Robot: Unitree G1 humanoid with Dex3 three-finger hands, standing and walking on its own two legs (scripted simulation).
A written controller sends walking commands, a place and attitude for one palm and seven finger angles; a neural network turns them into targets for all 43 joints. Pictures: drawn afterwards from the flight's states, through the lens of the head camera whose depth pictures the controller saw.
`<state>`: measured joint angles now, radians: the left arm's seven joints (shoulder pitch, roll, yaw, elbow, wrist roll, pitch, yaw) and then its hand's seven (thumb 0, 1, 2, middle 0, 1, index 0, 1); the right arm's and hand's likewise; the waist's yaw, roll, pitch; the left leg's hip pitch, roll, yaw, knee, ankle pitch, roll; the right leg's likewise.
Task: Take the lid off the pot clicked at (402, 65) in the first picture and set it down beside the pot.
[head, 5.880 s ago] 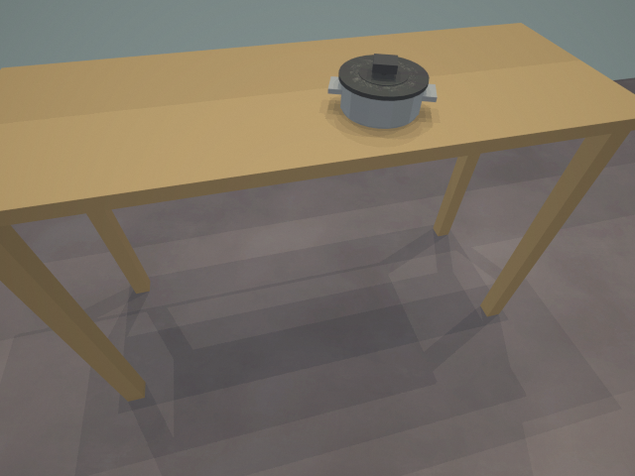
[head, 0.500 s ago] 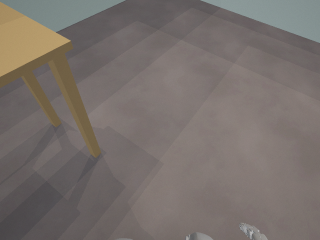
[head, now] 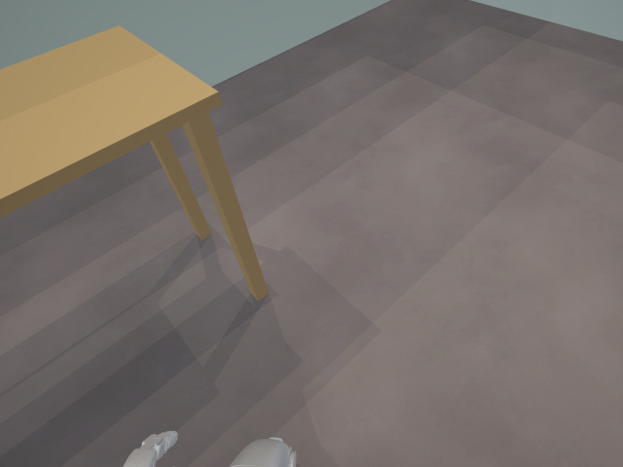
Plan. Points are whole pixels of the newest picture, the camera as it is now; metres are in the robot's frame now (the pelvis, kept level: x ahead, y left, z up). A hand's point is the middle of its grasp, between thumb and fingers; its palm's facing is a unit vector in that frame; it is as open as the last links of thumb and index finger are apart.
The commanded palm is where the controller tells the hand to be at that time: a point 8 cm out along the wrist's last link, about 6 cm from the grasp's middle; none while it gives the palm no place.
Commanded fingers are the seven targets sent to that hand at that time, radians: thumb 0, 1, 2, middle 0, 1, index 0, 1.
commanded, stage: turn to face it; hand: left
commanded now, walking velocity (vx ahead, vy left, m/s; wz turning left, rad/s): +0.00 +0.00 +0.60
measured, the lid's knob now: out of the picture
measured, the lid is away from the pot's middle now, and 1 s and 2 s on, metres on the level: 0.00 0.00 0.00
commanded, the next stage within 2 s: take the last steps up to it in 1.12 s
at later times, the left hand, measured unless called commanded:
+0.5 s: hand out of the picture -0.03 +0.28 -0.17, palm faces +0.35 -0.90 -0.26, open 7.4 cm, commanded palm none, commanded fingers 0.00 0.90 0.90 -0.20 -0.30 -0.20 -0.30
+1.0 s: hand out of the picture +0.00 +0.23 -0.13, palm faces +0.52 -0.79 -0.32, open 7.3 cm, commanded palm none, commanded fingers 0.00 0.90 0.90 -0.20 -0.30 -0.20 -0.30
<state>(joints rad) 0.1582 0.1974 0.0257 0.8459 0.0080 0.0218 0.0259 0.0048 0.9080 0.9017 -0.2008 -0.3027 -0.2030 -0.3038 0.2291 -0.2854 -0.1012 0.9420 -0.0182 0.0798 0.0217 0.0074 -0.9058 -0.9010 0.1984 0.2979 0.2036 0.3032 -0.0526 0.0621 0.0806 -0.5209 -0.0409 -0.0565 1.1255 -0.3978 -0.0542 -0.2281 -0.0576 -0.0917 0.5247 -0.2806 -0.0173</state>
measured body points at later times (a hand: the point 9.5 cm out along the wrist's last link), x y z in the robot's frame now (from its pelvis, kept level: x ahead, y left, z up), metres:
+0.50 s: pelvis -0.01 +0.05 +0.00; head +0.02 +0.09 +0.45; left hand -0.05 +0.33 -0.15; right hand +0.18 -0.16 -0.12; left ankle -0.04 +0.13 -0.74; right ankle +0.01 -0.11 -0.65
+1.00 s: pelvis +0.01 +0.00 +0.00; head +0.06 -0.02 +0.45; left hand -0.03 +0.27 -0.11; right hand +0.19 -0.20 -0.17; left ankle -0.08 +0.11 -0.66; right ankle +0.07 -0.08 -0.74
